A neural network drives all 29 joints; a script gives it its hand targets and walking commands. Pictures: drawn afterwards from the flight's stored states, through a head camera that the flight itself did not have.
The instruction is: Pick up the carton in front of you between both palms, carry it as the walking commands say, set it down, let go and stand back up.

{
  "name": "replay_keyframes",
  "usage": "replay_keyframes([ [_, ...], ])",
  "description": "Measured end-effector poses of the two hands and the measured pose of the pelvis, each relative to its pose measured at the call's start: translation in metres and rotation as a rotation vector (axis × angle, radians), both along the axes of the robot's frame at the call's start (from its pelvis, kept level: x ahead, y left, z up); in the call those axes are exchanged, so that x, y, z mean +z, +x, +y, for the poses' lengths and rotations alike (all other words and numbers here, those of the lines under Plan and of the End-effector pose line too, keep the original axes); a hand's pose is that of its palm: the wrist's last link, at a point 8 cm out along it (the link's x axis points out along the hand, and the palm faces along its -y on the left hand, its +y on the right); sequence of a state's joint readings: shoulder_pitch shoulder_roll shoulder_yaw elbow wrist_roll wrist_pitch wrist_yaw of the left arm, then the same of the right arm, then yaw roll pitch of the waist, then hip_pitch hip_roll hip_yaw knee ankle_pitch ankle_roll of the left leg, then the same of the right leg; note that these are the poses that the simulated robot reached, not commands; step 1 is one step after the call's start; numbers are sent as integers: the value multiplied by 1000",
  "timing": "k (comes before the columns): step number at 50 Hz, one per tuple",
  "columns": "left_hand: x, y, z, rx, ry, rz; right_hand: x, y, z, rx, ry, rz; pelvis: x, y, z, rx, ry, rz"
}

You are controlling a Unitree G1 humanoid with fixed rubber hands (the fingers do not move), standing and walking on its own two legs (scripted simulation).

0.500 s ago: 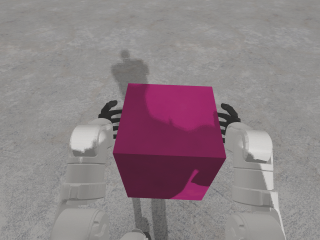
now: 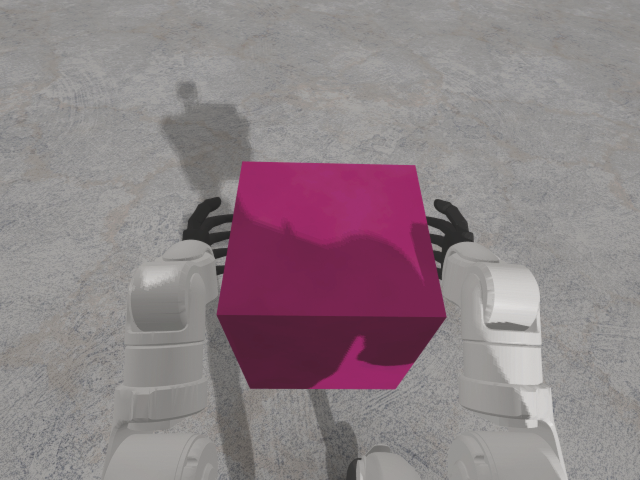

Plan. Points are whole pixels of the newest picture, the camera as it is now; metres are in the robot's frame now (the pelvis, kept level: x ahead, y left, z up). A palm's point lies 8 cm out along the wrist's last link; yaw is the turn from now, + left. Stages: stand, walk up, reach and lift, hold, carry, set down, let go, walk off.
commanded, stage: carry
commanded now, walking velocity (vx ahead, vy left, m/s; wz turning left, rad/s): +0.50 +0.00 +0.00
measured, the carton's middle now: (325, 286) +0.36 -0.01 +0.04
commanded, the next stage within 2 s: none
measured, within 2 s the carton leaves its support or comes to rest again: neither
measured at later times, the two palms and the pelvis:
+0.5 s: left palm (224, 144) +0.58 +0.14 +0.10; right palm (413, 149) +0.59 -0.16 +0.09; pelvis +0.31 -0.02 +0.01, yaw +2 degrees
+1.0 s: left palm (232, 54) +0.87 +0.16 +0.10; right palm (381, 60) +0.86 -0.14 +0.11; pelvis +0.61 +0.02 +0.01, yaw -1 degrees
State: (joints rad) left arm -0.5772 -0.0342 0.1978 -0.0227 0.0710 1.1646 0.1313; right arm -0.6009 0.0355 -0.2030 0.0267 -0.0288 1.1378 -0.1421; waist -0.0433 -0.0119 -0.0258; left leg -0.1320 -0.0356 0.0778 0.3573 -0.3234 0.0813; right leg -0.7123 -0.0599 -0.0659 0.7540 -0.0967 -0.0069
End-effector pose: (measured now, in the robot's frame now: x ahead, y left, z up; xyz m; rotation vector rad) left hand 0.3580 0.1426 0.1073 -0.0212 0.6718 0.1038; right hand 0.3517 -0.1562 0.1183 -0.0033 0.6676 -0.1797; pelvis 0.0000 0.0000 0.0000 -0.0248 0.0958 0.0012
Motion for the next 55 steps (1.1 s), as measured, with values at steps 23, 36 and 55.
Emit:
replay_keyframes([
  [23,-7,201,-6,124,-9,33,-26,220,-7,20,110,32,9,282,-23,24,54,-16],
  [36,-45,350,31,40,-32,100,-49,351,30,-15,30,97,-8,447,27,-27,28,-37],
  [55,-17,583,-1,53,-2,-17,-30,589,-2,4,62,-19,-16,685,-7,4,28,-46],
])
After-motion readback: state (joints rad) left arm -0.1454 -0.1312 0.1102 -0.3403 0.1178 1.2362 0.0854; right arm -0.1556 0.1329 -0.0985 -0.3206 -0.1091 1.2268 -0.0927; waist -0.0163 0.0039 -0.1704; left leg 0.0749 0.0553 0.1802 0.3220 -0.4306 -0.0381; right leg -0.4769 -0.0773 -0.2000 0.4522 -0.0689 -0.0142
